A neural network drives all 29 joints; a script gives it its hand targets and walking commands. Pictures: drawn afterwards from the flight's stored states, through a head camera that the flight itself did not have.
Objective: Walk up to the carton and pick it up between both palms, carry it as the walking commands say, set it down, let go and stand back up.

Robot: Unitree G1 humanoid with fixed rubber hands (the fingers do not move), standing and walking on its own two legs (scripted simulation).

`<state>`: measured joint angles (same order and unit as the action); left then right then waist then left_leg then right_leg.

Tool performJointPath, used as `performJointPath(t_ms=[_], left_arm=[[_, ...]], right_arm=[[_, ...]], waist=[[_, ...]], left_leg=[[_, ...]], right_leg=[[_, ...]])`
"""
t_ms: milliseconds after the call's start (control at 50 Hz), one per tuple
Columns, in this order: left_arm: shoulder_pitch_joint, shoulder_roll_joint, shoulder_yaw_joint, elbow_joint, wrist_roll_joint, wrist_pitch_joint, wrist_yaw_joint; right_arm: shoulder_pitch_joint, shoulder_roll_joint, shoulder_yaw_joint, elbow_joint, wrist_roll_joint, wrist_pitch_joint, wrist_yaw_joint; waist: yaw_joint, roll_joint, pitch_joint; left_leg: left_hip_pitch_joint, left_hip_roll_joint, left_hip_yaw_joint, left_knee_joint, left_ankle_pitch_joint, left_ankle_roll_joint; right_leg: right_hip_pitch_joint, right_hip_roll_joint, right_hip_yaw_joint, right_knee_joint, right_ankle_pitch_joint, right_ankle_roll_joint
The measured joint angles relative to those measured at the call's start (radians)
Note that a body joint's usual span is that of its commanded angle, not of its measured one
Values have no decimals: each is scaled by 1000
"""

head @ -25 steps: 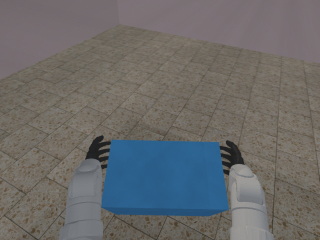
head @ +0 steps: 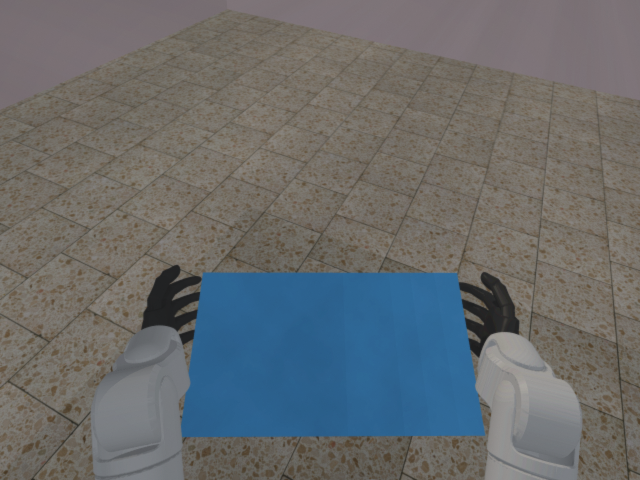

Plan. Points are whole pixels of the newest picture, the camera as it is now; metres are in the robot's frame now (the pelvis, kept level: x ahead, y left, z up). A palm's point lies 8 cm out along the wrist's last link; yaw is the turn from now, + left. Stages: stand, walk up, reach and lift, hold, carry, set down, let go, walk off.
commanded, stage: carry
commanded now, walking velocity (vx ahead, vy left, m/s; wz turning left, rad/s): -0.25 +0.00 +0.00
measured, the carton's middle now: (328, 362) +0.26 -0.01 +0.01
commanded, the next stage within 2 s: none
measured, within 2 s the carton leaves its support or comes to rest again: neither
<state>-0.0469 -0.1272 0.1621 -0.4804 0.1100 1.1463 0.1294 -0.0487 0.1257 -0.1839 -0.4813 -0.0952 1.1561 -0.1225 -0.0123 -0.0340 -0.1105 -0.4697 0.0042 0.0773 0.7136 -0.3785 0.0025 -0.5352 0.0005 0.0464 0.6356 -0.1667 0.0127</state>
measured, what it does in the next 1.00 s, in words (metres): walks backwards: right foot, then left foot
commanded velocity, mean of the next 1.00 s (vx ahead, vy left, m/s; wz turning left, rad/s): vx -0.06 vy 0.00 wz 0.00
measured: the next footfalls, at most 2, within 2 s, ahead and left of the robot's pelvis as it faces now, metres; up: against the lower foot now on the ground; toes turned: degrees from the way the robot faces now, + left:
right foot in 0.34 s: -0.12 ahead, -0.11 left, +0.00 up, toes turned -10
left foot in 0.68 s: -0.16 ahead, +0.14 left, +0.00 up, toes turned +2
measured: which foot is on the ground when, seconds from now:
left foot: down 0.00-0.36, up 0.38-0.66, down 0.68-1.00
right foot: down 0.00-0.02, up 0.04-0.32, down 0.34-1.00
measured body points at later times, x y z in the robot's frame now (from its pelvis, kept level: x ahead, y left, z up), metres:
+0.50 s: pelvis -0.15 -0.01 +0.02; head -0.18 -0.02 +0.47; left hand +0.11 +0.15 +0.12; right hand +0.07 -0.22 +0.11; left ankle -0.08 +0.12 -0.67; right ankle -0.16 -0.10 -0.72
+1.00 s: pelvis -0.23 +0.02 +0.02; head -0.27 +0.03 +0.47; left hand +0.02 +0.20 +0.11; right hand +0.00 -0.17 +0.11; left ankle -0.20 +0.14 -0.72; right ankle -0.16 -0.10 -0.72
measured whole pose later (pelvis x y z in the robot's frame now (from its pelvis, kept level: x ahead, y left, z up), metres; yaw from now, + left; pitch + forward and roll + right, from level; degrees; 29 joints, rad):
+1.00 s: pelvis -0.23 +0.02 +0.02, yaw -3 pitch +3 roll +1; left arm -0.04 -0.13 0.17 -0.46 0.12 1.18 0.12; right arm -0.03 0.13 -0.17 -0.46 -0.13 1.18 -0.12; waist 0.02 -0.02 -0.15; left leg -0.34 0.03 0.10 0.53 -0.23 0.01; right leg -0.42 -0.07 -0.10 0.50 -0.13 -0.01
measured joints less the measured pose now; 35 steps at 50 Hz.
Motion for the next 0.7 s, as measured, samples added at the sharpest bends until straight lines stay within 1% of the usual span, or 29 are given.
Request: performJointPath(t_ms=[20, 40, 60, 80, 100, 140, 160, 180, 200, 240, 300, 340, 360, 380, 400, 420, 440, 480, 520, 560, 600, 620, 680, 700], left_arm=[[-2, 0, 2, -7, 1, 10, 2], [1, 1, 5, -12, 2, 18, 4], [5, 1, 10, -16, 1, 24, 6], [4, 1, 14, -18, 0, 32, 8], [1, 1, 17, -16, -1, 41, 10], [-11, 1, 18, -5, -3, 53, 11], [-16, 1, 16, 2, -5, 56, 12], [-20, 1, 14, 6, -6, 57, 14], [-24, 0, 13, 8, -7, 58, 16], [-29, 1, 11, 6, -8, 58, 18], [-35, 1, 17, 7, -9, 55, 14], [-40, 0, 22, 12, -8, 53, 8], [-40, 0, 19, 26, -9, 44, 5], [-33, -1, 15, 41, -8, 37, 2], [-22, 0, 10, 49, -8, 36, -1], [-9, 0, 5, 49, -6, 37, -4], [4, 0, 2, 43, -3, 36, -7], [22, 0, 0, 27, 4, 29, -14], [26, 0, 3, 13, 7, 22, -17], [19, 0, 6, 6, 7, 18, -18], [11, 0, 7, 5, 7, 17, -18], [8, 0, 7, 5, 7, 18, -17], [5, 1, 6, 10, 6, 20, -12], [5, 1, 13, 17, 5, 21, -11]], right_arm=[[-3, 0, 3, -1, 0, 7, -1], [-9, 1, 6, 3, -1, 13, -2], [-14, 1, 10, 9, -1, 19, -3], [-17, 1, 12, 15, -2, 24, -3], [-15, 1, 13, 18, -4, 27, -2], [-9, 1, 10, 20, -12, 30, 1], [-7, 1, 7, 19, -15, 32, 2], [-6, 2, 4, 18, -17, 34, 3], [-7, 2, 0, 15, -17, 36, 3], [-11, 2, -2, 10, -17, 38, 4], [-14, 1, 4, 4, -20, 39, 1], [-10, 1, 10, -2, -23, 38, -2], [-9, 0, 5, 2, -24, 36, -4], [3, 0, 3, 4, -24, 36, -5], [19, 0, 4, 3, -24, 38, -5], [31, 1, 6, 0, -23, 42, -6], [38, 1, 10, -5, -22, 46, -7], [38, 1, 19, -12, -20, 47, -9], [31, 0, 25, -18, -18, 44, -13], [21, 0, 26, -23, -15, 42, -17], [12, 0, 23, -24, -13, 41, -19], [9, 0, 22, -22, -14, 40, -18], [-2, 0, 17, -12, -17, 43, -14], [0, 1, 20, 3, -18, 37, -12]], waist=[[-2, -14, 0], [-2, -17, -4], [2, -5, -9], [8, 9, -10], [15, 17, -10], [26, 23, -13], [30, 26, -15], [33, 30, -18], [34, 34, -20], [32, 43, -23], [26, 61, -30], [25, 64, -33], [25, 84, -27], [27, 92, -23], [28, 83, -20], [25, 71, -17], [21, 60, -15], [11, 49, -16], [2, 43, -25], [-2, 39, -39], [1, 34, -53], [4, 32, -59], [9, 45, -70], [11, 28, -67]], left_leg=[[11, -10, 9, -43, 69, 11], [7, -12, 15, -58, 122, 28], [-3, -2, 16, -59, 143, 41], [-7, 12, 16, -63, 152, 49], [-5, 23, 17, -74, 160, 52], [0, 36, 17, -110, 189, 53], [1, 41, 16, -131, 208, 51], [1, 46, 16, -150, 228, 49], [-1, 50, 17, -167, 247, 47], [-8, 59, 20, -200, 283, 46], [-30, 71, 30, -244, 339, 42], [-48, 73, 40, -262, 371, 31], [-60, 86, 36, -255, 370, 22], [-70, 88, 29, -230, 290, 6], [-83, 79, 24, -170, 194, -6], [-97, 67, 19, -87, 130, -12], [-108, 57, 15, -1, 98, -14], [-111, 49, 4, 125, 89, -14], [-84, 49, -6, 164, 68, -19], [-35, 49, -13, 130, 24, -25], [29, 45, -11, 49, -17, -28], [67, 43, -6, -12, -17, -29], [192, 53, 14, -226, 95, -33], [191, 42, 16, -237, 112, -30]], right_leg=[[-6, -11, 6, -2, 11, 4], [-21, -13, 7, 20, -39, 0], [-50, -6, -9, 95, -141, -1], [-79, 3, -27, 205, -216, -1], [-102, 8, -44, 320, -251, -1], [-117, 5, -70, 499, -256, 0], [-105, 1, -81, 539, -252, 3], [-82, -2, -91, 542, -251, 5], [-49, -3, -100, 516, -256, 7], [32, -1, -112, 406, -285, 5], [166, 9, -130, 164, -332, -11], [275, 7, -152, -71, -277, -20], [289, 20, -161, -132, -203, -27], [280, 25, -159, -135, -160, -36], [270, 18, -151, -129, -139, -43], [265, 7, -143, -130, -126, -47], [262, -4, -136, -135, -115, -50], [253, -18, -124, -147, -96, -51], [236, -26, -120, -149, -81, -51], [214, -33, -122, -144, -71, -51], [190, -39, -126, -137, -64, -50], [178, -42, -129, -131, -60, -48], [143, -38, -147, -100, -58, -38], [133, -50, -147, -88, -58, -33]])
